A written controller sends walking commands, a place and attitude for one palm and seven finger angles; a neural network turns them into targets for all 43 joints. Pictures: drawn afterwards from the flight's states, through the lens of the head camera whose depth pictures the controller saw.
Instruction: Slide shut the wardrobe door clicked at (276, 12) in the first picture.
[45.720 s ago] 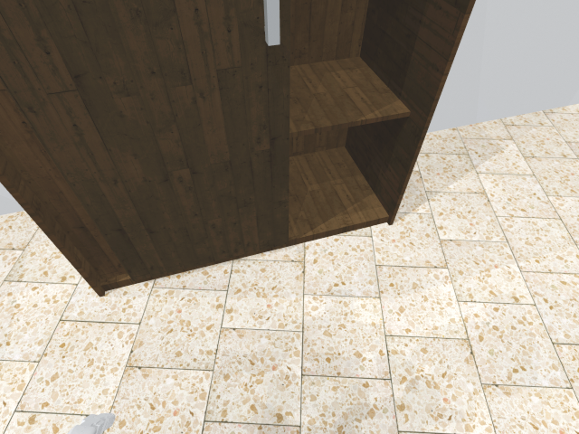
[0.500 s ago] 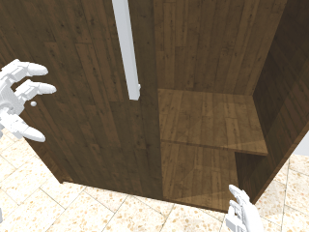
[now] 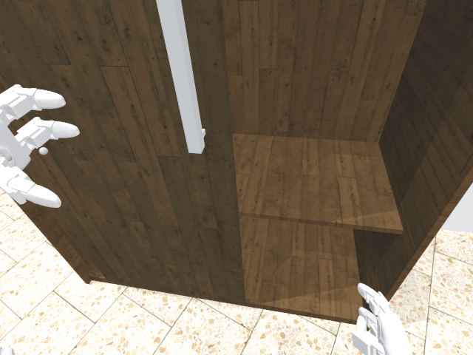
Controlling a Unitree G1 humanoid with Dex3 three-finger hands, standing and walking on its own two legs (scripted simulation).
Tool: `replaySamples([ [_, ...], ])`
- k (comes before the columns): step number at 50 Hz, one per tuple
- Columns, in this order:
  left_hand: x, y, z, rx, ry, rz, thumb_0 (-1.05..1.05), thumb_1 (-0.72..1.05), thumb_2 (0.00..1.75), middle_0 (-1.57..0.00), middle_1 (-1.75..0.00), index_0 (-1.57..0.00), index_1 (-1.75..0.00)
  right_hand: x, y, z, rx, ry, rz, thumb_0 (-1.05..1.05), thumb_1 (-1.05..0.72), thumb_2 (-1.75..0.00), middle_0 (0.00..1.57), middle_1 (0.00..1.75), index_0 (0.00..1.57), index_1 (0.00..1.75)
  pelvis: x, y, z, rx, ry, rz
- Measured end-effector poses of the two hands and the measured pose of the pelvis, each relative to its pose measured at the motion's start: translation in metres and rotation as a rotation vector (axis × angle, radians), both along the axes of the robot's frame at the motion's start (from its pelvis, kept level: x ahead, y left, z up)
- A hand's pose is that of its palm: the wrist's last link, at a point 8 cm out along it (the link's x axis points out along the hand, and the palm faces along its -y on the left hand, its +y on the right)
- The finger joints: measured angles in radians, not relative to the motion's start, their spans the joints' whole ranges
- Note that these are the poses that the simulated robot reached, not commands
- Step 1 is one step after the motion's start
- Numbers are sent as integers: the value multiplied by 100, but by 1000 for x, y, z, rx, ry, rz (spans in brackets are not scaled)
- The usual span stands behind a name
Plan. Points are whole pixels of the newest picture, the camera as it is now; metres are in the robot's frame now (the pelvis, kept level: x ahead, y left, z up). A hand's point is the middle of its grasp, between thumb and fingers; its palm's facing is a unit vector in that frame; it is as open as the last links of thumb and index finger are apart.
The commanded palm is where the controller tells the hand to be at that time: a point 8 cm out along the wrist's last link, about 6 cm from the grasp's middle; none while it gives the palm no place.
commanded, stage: raise the hand with hooked fingers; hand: left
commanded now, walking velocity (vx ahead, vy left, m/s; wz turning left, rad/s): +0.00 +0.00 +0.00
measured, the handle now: (188, 77) +0.49 +0.14 +0.27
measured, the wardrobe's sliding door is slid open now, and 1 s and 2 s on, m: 0.48 0.48 0.48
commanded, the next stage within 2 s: move the hooked fingers beside the handle in 0.04 s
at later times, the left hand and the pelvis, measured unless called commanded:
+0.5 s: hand (82, 132) +0.33 +0.25 +0.26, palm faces -0.02 -0.99 -0.12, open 14.0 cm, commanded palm +0.30 +0.30 +0.27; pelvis +0.00 +0.01 +0.00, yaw +0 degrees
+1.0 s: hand (116, 115) +0.38 +0.23 +0.26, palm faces -0.02 -1.00 -0.09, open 14.0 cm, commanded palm +0.36 +0.27 +0.26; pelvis +0.01 +0.01 +0.00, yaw +0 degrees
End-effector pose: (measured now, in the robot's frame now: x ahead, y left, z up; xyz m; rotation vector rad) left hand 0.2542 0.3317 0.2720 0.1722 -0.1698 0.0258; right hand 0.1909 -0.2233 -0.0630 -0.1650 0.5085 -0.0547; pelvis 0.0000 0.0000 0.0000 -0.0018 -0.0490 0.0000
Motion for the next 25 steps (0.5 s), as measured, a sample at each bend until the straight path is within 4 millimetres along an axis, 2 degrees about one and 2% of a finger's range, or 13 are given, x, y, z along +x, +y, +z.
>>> replaySamples([
  [13, 4, 2, -1, -14, 7, -19, -2, -50, 30, -30, -120, -31, -120, 10, 14, 0, 11, 2, 31, 2, -91, -90, 20, 30, 20, 30, 2, 5, 0, -2, 3, 11],
  [25, 52, -24, -5, -47, 35, -54, -2, -50, 30, -30, -120, -31, -120, 5, 19, -5, 16, 38, 14, 2, -91, -90, 20, 30, 20, 30, 2, 8, 1, 2, 15, 5],
])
